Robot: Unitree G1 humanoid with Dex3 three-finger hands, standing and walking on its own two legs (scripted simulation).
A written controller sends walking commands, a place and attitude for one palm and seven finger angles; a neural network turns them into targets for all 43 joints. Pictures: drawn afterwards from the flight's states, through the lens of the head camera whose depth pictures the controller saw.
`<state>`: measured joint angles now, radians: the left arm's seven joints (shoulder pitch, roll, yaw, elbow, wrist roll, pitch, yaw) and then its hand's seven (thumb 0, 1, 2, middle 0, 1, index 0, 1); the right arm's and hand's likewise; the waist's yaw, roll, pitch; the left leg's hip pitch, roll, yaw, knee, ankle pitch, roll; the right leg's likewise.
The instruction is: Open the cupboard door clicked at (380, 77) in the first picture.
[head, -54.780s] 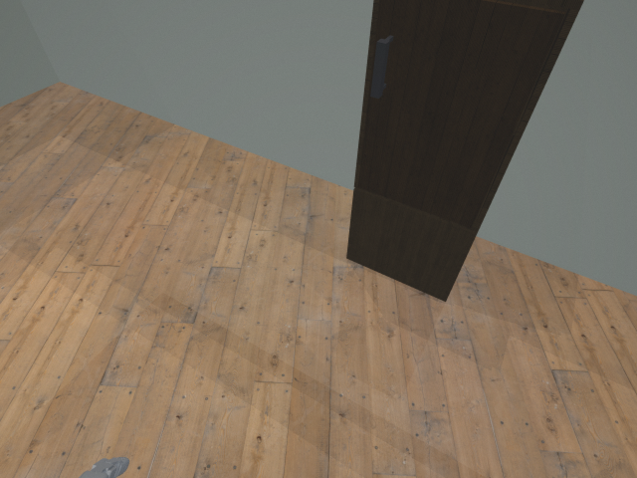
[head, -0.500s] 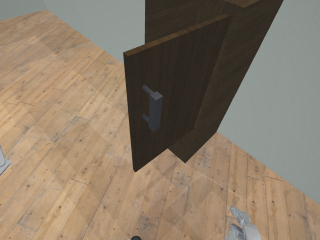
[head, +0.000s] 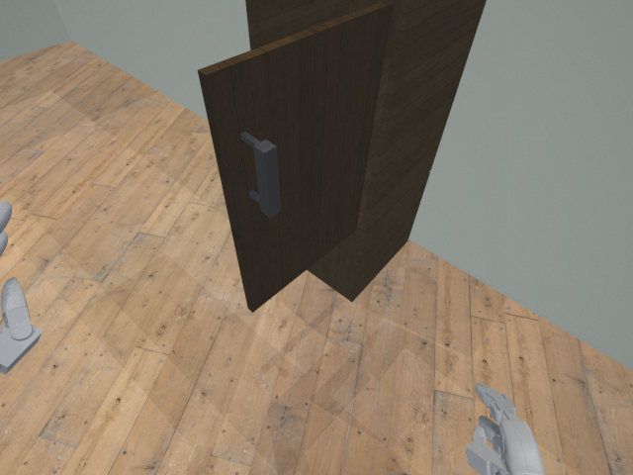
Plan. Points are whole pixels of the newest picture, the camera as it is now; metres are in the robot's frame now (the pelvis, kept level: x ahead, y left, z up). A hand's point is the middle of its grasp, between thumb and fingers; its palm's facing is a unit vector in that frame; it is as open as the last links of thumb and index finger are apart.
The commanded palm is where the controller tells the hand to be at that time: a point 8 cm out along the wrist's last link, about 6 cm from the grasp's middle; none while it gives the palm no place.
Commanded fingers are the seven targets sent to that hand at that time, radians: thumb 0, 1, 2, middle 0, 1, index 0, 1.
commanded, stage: stop stepping back and stand still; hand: left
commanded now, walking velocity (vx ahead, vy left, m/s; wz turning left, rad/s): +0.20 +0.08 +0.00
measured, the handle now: (259, 175) +0.54 +0.11 +0.07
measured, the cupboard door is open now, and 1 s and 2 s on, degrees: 86 86 86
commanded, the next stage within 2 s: let the arm hang, fingers relaxed in 0.78 s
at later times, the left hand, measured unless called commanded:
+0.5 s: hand out of the picture +0.16 +0.30 +0.17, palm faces +0.43 -0.77 -0.47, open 7.4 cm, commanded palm +0.10 +0.34 +0.18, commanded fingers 0.00 0.90 0.90 -0.20 -0.30 -0.20 -0.30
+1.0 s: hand (27, 469) +0.13 +0.31 +0.01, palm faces +0.19 -0.85 -0.49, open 7.4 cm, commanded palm none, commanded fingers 0.00 0.90 0.90 -0.20 -0.30 -0.20 -0.30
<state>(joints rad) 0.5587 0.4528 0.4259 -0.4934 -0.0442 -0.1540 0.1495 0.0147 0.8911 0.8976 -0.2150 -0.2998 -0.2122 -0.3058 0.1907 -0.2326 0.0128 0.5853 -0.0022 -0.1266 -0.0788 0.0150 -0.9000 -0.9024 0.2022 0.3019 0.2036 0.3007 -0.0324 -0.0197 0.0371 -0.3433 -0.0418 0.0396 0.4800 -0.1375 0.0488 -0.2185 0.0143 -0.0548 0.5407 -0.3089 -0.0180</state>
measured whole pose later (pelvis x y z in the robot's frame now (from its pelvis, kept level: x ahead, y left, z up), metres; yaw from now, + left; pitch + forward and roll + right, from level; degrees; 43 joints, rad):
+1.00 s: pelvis -0.07 +0.04 +0.00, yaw +3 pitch +0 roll +0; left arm 0.29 0.36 0.16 0.20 0.03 -0.04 0.03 0.00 0.90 0.90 -0.20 -0.30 -0.20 -0.30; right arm 0.15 -0.31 -0.01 0.80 -0.01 -0.07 0.01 0.01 -0.90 -0.90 0.20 0.30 0.21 0.30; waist 0.00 0.08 -0.01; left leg -0.33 -0.01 0.04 0.56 -0.23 0.03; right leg -0.33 -0.06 -0.07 0.54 -0.21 0.01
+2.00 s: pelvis -0.04 +0.02 +0.01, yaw +4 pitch -2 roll +0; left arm 0.09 0.28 0.02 1.12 0.02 -0.02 0.00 0.00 0.91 0.90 -0.20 -0.30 -0.20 -0.30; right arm 0.13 -0.31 -0.01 1.12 -0.02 -0.01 -0.01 0.01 -0.90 -0.90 0.20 0.30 0.20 0.30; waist 0.00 0.02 0.06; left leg -0.17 0.01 0.01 0.35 -0.16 -0.01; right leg -0.18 -0.03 -0.10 0.38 -0.17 -0.02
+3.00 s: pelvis -0.01 +0.00 +0.02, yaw +3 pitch -2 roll +0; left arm 0.12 0.29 0.01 1.14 0.01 -0.02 0.01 0.01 0.91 0.90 -0.20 -0.30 -0.20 -0.30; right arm 0.13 -0.29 0.00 1.14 -0.02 0.00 -0.01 0.01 -0.90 -0.90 0.20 0.30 0.20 0.30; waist 0.00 0.01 0.05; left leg -0.08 0.04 0.02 0.29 -0.18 -0.03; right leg -0.09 0.01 -0.09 0.30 -0.19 -0.04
